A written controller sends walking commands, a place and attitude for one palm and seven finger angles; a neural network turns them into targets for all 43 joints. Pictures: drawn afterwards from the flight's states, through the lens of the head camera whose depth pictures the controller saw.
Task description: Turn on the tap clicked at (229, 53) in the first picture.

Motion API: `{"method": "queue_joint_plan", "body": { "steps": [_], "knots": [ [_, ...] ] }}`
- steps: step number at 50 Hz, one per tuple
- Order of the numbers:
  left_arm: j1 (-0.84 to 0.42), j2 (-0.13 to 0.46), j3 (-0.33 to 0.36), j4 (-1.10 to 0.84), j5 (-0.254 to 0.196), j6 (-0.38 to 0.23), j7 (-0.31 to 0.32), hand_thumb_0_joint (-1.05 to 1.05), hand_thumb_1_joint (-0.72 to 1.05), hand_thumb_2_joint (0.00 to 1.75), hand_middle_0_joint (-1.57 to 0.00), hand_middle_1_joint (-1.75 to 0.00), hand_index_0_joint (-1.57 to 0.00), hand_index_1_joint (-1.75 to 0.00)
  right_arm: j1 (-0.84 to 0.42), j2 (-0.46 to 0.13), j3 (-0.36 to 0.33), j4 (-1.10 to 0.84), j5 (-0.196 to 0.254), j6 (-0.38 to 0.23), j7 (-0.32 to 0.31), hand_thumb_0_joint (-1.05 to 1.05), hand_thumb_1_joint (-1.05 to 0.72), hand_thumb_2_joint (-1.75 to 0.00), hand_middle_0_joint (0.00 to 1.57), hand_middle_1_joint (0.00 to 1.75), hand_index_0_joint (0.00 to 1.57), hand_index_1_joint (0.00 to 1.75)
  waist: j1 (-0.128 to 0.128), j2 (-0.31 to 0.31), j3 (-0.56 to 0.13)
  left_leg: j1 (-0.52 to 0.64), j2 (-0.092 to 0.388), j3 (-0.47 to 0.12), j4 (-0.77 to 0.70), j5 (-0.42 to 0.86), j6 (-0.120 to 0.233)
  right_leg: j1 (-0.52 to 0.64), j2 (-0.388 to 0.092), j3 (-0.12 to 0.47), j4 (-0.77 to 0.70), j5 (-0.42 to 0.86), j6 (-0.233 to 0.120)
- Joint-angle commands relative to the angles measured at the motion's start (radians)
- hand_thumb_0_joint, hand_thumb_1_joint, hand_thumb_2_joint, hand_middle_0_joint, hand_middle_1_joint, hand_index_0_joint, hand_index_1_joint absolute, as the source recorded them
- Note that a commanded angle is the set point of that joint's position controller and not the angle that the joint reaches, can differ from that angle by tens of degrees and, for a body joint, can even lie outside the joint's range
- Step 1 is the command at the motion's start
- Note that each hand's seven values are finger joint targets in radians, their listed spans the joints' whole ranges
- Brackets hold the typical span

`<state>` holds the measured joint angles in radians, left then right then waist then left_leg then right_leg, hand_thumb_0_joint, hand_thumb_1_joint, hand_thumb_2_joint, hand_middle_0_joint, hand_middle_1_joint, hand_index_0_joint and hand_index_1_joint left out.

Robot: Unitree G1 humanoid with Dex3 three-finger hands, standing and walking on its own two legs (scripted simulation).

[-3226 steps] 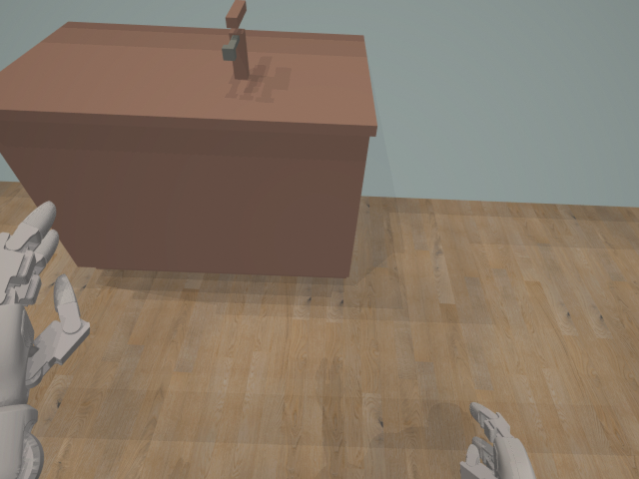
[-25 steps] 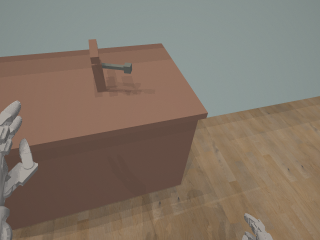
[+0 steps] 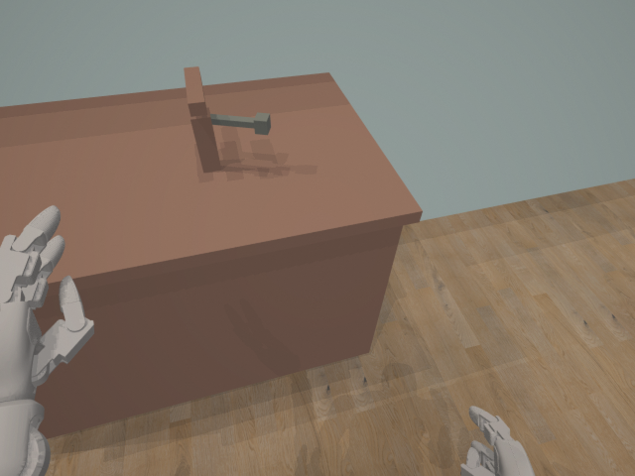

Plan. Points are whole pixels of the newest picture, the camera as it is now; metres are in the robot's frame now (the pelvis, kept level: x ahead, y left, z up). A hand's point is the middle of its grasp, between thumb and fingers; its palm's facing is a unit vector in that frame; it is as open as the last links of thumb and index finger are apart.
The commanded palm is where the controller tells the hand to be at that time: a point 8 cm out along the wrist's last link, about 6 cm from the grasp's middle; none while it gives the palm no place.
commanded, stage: stand and check the lever's angle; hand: left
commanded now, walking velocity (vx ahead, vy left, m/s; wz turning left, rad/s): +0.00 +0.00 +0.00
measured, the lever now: (262, 123) +0.67 +0.14 +0.09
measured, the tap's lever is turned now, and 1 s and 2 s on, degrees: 67 67 67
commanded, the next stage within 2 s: stand and wait in 0.10 s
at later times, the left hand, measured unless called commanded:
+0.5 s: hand (71, 329) +0.21 +0.25 +0.15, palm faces +0.38 -0.86 -0.33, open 7.4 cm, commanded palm +0.16 +0.29 +0.18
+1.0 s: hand (60, 320) +0.22 +0.26 +0.15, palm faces +0.38 -0.86 -0.35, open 7.4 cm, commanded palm +0.17 +0.30 +0.18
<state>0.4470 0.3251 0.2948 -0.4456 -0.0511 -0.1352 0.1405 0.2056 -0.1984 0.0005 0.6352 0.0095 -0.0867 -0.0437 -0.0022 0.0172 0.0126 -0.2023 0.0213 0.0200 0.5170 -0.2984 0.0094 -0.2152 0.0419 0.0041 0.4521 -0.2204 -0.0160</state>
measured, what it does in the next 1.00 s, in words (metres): stands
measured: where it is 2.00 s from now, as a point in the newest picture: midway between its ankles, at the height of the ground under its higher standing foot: outside the picture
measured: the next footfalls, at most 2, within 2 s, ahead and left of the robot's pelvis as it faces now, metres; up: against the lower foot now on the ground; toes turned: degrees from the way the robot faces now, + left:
none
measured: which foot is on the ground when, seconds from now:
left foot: down 0.00-1.00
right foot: down 0.00-1.00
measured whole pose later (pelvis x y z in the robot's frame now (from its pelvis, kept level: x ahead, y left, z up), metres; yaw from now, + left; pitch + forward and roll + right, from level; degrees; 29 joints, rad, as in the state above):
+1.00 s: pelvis +0.01 +0.02 +0.00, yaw +0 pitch +0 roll -1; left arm 0.46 0.34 0.30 -0.45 -0.06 -0.13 0.15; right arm 0.19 -0.20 0.00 0.60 0.01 -0.06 -0.06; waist 0.01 0.01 0.00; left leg -0.18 -0.01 0.03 0.45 -0.28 0.04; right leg -0.19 0.01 0.01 0.39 -0.20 0.01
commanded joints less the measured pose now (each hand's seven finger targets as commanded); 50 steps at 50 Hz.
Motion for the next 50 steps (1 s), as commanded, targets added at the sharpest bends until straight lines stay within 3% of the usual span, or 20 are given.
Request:
{"method": "queue_joint_plan", "body": {
  "steps": [1, 4, 9, 17, 24, 28, 29, 42, 50],
  "knots": [
    [-0.018, 0.192, 0.129, -0.253, -0.004, -0.069, 0.015, 0.0, 0.9, 0.9, -0.2, -0.3, -0.2, -0.3, -0.11, -0.118, -0.044, -0.177, 0.002, -0.049, -0.011, 0.0, -0.9, -0.9, 0.2, 0.3, 0.2, 0.3, 0.006, -0.013, -0.137, 0.013, 0.063, -0.077, -0.092, 0.219, 0.03, 0.092, -0.112, 0.111, -0.066, 0.233, -0.011],
    [-0.01, 0.216, 0.159, -0.264, -0.005, -0.072, 0.02, 0.0, 0.9, 0.9, -0.2, -0.3, -0.2, -0.3, -0.122, -0.122, -0.047, -0.189, 0.001, -0.04, -0.018, 0.0, -0.9, -0.9, 0.2, 0.3, 0.2, 0.3, 0.009, 0.029, -0.113, 0.002, 0.068, -0.088, -0.121, 0.222, 0.032, 0.082, -0.1, 0.094, -0.068, 0.207, -0.007],
    [-0.016, 0.184, 0.132, -0.242, -0.006, -0.071, 0.018, 0.0, 0.9, 0.9, -0.2, -0.3, -0.2, -0.3, -0.116, -0.125, -0.049, -0.194, 0.005, -0.033, -0.023, 0.0, -0.9, -0.9, 0.2, 0.3, 0.2, 0.3, 0.009, 0.067, -0.119, 0.016, 0.071, -0.082, -0.13, 0.254, 0.028, 0.091, -0.089, 0.084, -0.064, 0.233, -0.003],
    [-0.057, 0.165, 0.096, -0.206, -0.002, -0.057, 0.017, 0.0, 0.9, 0.9, -0.2, -0.3, -0.2, -0.3, -0.115, -0.129, -0.045, -0.189, 0.004, -0.028, -0.026, 0.0, -0.9, -0.9, 0.2, 0.3, 0.2, 0.3, 0.008, -0.005, -0.111, 0.004, 0.06, -0.077, -0.129, 0.184, 0.028, 0.082, -0.092, 0.094, -0.099, 0.2, 0.0],
    [-0.074, 0.198, 0.126, -0.226, -0.001, -0.058, 0.022, 0.0, 0.9, 0.9, -0.2, -0.3, -0.2, -0.3, -0.13, -0.127, -0.038, -0.195, -0.002, -0.025, -0.027, 0.0, -0.9, -0.9, 0.2, 0.3, 0.2, 0.3, 0.015, 0.047, -0.096, -0.018, 0.056, -0.087, -0.159, 0.167, 0.026, 0.092, -0.087, 0.079, -0.102, 0.174, -0.001],
    [-0.046, 0.177, 0.115, -0.219, -0.004, -0.059, 0.021, 0.0, 0.9, 0.9, -0.2, -0.3, -0.2, -0.3, -0.126, -0.119, -0.034, -0.189, -0.001, -0.023, -0.024, 0.0, -0.9, -0.9, 0.2, 0.3, 0.2, 0.3, 0.014, 0.032, -0.112, -0.015, 0.059, -0.084, -0.162, 0.168, 0.025, 0.105, -0.081, 0.068, -0.098, 0.182, 0.003],
    [-0.04, 0.179, 0.118, -0.215, -0.004, -0.057, 0.019, 0.0, 0.9, 0.9, -0.2, -0.3, -0.2, -0.3, -0.127, -0.125, -0.036, -0.196, -0.002, -0.024, -0.025, 0.0, -0.9, -0.9, 0.2, 0.3, 0.2, 0.3, 0.014, 0.056, -0.109, -0.018, 0.057, -0.087, -0.167, 0.168, 0.023, 0.101, -0.081, 0.07, -0.098, 0.176, 0.001],
    [-0.049, 0.172, 0.111, -0.212, -0.003, -0.058, 0.02, 0.0, 0.9, 0.9, -0.2, -0.3, -0.2, -0.3, -0.121, -0.123, -0.037, -0.187, -0.002, -0.026, -0.027, 0.0, -0.9, -0.9, 0.2, 0.3, 0.2, 0.3, 0.015, 0.031, -0.128, -0.002, 0.06, -0.077, -0.15, 0.238, 0.02, 0.114, -0.08, 0.058, -0.081, 0.238, 0.005],
    [-0.048, 0.176, 0.115, -0.238, -0.003, -0.062, 0.019, 0.0, 0.9, 0.9, -0.2, -0.3, -0.2, -0.3, -0.123, -0.121, -0.037, -0.189, 0.0, -0.025, -0.025, 0.0, -0.9, -0.9, 0.2, 0.3, 0.2, 0.3, 0.016, 0.057, -0.144, 0.018, 0.068, -0.081, -0.148, 0.316, 0.012, 0.122, -0.073, 0.042, -0.058, 0.265, 0.006]
  ]
}}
